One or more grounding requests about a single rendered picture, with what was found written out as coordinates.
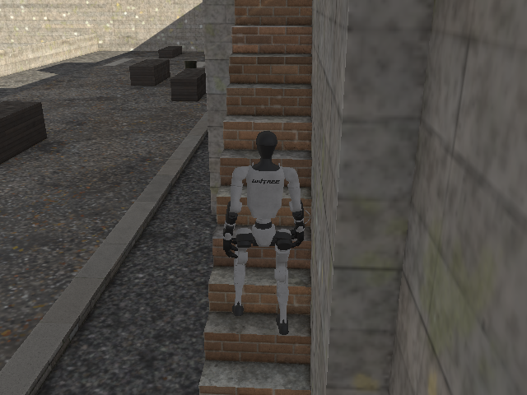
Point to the stairs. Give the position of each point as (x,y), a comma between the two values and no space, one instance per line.
(270,89)

